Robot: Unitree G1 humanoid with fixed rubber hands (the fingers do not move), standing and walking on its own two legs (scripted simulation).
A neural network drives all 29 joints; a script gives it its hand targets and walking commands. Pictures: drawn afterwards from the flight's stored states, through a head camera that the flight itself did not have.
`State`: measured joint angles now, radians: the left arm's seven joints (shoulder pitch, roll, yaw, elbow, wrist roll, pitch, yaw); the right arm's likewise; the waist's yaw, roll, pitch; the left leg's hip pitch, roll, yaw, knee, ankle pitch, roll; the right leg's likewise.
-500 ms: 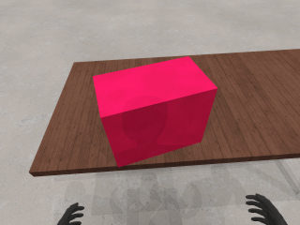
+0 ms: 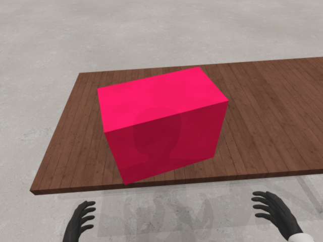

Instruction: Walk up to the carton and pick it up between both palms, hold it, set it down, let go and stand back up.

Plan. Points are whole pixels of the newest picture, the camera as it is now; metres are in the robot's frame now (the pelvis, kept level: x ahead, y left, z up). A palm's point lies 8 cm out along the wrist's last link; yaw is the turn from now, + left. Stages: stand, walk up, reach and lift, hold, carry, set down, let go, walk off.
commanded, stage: reach and lift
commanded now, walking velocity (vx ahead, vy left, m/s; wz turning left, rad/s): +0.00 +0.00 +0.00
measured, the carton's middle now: (161, 126) +0.44 +0.03 +0.05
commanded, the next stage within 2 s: none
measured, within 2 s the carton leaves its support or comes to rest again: neither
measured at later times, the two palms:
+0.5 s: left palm (74, 225) +0.19 +0.23 +0.00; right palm (289, 210) +0.21 -0.26 +0.00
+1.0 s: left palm (74, 190) +0.25 +0.23 +0.05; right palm (284, 180) +0.26 -0.25 +0.05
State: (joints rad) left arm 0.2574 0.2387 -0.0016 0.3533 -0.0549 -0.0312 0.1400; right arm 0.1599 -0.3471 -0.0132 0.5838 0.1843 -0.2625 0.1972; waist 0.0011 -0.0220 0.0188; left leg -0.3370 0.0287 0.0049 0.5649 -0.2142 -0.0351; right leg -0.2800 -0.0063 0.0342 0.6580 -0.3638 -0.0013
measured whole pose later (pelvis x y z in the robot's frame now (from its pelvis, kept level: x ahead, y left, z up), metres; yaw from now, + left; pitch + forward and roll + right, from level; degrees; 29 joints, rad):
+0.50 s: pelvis +0.00 +0.00 +0.00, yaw +0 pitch +0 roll +1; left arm 0.29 0.21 0.00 0.17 -0.10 -0.06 0.18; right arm 0.16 -0.42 0.04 0.46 0.39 -0.27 0.23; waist 0.00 -0.02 -0.01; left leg -0.34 0.03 0.00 0.56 -0.21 -0.04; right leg -0.28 -0.01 0.03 0.65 -0.36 0.00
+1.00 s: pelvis +0.00 +0.00 +0.00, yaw +0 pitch +0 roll +1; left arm 0.08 0.21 0.04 0.01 -0.11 0.30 0.19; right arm 0.02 -0.48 0.04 0.28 0.44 0.00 0.15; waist 0.00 -0.02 -0.01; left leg -0.34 0.03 0.00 0.51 -0.18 -0.04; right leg -0.28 -0.01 0.03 0.60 -0.33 0.00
